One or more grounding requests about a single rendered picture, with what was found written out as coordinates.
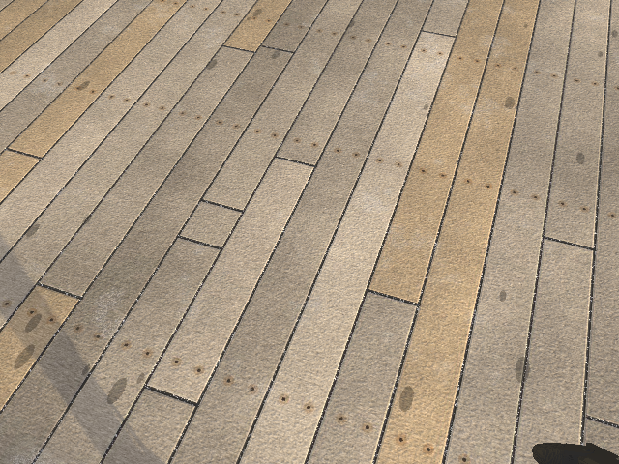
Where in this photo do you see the right robot hand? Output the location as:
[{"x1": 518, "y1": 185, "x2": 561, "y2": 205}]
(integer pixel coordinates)
[{"x1": 532, "y1": 443, "x2": 619, "y2": 464}]

